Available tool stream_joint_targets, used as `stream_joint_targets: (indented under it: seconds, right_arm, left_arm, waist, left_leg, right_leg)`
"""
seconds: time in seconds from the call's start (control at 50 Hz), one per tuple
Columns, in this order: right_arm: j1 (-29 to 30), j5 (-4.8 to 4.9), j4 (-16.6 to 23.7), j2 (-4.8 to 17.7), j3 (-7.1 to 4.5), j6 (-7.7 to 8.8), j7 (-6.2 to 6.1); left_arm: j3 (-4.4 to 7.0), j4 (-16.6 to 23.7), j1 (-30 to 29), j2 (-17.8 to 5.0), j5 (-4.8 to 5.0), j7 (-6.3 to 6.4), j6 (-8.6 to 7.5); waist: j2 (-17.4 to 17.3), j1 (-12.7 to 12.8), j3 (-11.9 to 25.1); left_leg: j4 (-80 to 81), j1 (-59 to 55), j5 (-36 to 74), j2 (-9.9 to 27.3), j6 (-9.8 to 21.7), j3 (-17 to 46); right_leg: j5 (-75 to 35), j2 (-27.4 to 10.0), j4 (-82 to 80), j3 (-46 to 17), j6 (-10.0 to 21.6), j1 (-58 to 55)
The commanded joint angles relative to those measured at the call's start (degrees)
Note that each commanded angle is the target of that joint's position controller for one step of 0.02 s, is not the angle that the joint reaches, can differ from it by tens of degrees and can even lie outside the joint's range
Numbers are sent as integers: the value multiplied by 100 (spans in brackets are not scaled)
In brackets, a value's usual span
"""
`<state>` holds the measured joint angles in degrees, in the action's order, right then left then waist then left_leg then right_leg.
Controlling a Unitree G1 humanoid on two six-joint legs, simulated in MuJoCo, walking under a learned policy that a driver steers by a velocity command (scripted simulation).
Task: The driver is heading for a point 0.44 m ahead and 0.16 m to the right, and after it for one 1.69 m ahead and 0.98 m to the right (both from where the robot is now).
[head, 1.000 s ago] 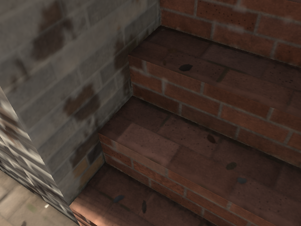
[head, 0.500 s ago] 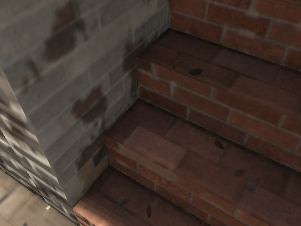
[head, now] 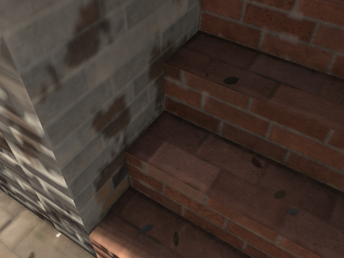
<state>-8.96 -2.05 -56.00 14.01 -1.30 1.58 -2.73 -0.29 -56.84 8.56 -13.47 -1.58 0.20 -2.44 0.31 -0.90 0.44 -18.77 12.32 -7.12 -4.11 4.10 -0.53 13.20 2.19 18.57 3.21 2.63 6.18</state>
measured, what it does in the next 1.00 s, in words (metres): stands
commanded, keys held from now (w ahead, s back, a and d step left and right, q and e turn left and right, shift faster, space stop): w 1.00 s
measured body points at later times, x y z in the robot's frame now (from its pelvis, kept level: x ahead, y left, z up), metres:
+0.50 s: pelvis +0.00 +0.02 +0.00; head +0.01 +0.02 +0.45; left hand +0.12 +0.27 -0.14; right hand +0.12 -0.25 -0.13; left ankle +0.03 +0.07 -0.75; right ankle -0.04 -0.09 -0.75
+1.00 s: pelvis +0.00 +0.03 +0.00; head +0.01 +0.03 +0.45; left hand +0.10 +0.29 -0.14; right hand +0.10 -0.24 -0.13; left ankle +0.03 +0.07 -0.75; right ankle -0.04 -0.09 -0.75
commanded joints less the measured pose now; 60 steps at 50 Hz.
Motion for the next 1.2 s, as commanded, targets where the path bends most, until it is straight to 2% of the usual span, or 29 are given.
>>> stream_joint_targets:
  seconds: [0.02, 0.16, 0.18, 0.22, 0.26, 0.28, 0.32, 0.34, 0.44, 0.62, 0.64, 0.68, 1.2]
  right_arm:
    - [130, -4, 229, 689, -162, 43, -3]
    - [234, -7, 211, 661, -182, 68, 24]
    - [277, 61, 184, 645, -167, 68, 32]
    - [285, 73, 157, 720, -183, 78, 27]
    - [357, 71, 154, 703, -171, 91, 33]
    - [389, 141, 139, 661, -172, 83, 30]
    - [406, 127, 112, 657, -170, 67, 34]
    - [437, 141, 100, 750, -211, 33, 17]
    - [517, 117, 100, 708, -221, -31, 11]
    - [618, 108, 51, 740, -244, -62, 23]
    - [542, 109, 27, 664, -230, -60, 39]
    - [525, 120, 6, 707, -242, -62, 51]
    - [313, 113, 23, 688, -283, -118, 1]
  left_arm:
    - [126, 230, -25, -620, 2, 41, -32]
    - [152, 228, -131, -622, 13, 64, -110]
    - [133, 236, -242, -551, 28, 69, -105]
    - [149, 208, -213, -627, 54, 117, -93]
    - [152, 194, -222, -645, 58, 167, -79]
    - [115, 140, -139, -560, 24, 166, -104]
    - [120, 107, -179, -603, 31, 156, -128]
    - [113, 151, -290, -618, 28, 152, -177]
    - [95, 71, -338, -640, 34, 134, -234]
    - [75, 14, -465, -680, 27, 144, -239]
    - [80, -85, -341, -726, 34, 139, -201]
    - [74, -104, -365, -709, 28, 144, -171]
    - [76, -322, -207, -775, 40, 161, -169]
  waist:
    - [-85, 20, 145]
    - [-68, -18, 190]
    - [-4, -7, 260]
    - [72, -1, 281]
    - [-2, 5, 291]
    - [-121, 19, 315]
    - [-40, 2, 248]
    - [-80, 12, 177]
    - [11, -2, 274]
    - [-23, -5, 338]
    - [15, 0, 358]
    - [-52, -5, 345]
    - [-41, -4, 265]
  left_leg:
    - [198, -520, 666, 834, -13, 968]
    - [190, -611, 616, 814, 49, 998]
    - [172, -568, 740, 835, 102, 1001]
    - [193, -513, 774, 850, 148, 1023]
    - [180, -455, 757, 836, 173, 1014]
    - [224, -465, 745, 835, 181, 1027]
    - [245, -459, 740, 828, 168, 1040]
    - [251, -448, 738, 801, 173, 1033]
    - [250, -599, 838, 808, 189, 1055]
    - [307, -641, 861, 811, 133, 1102]
    - [294, -674, 950, 821, 140, 1113]
    - [303, -660, 964, 815, 125, 1113]
    - [448, -585, 602, 783, 74, 1166]
  right_leg:
    - [-227, -676, -351, -669, -67, 477]
    - [-112, -695, -240, -645, -114, 600]
    - [-142, -668, -161, -648, -115, 549]
    - [-129, -654, -123, -648, -100, 504]
    - [-141, -655, -100, -661, -103, 459]
    - [-131, -691, -84, -681, -89, 401]
    - [-131, -687, -81, -669, -92, 436]
    - [-204, -682, -77, -647, -106, 494]
    - [-180, -701, -71, -633, -138, 533]
    - [-95, -722, -31, -616, -162, 528]
    - [-137, -692, -22, -630, -124, 514]
    - [-118, -692, -10, -624, -110, 506]
    - [10, -696, -36, -633, -121, 592]
Keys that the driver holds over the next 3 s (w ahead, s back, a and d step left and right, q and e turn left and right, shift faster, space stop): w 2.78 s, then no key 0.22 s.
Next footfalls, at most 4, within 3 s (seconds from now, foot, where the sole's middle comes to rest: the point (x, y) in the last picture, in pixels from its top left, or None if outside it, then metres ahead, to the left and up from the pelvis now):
2.96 right None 0.04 -0.15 -0.78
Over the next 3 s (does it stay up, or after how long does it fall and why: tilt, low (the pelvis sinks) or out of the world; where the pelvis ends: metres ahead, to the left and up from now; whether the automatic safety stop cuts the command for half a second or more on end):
stays up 0.01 0.00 0.00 its command is cut before an obstacle from the start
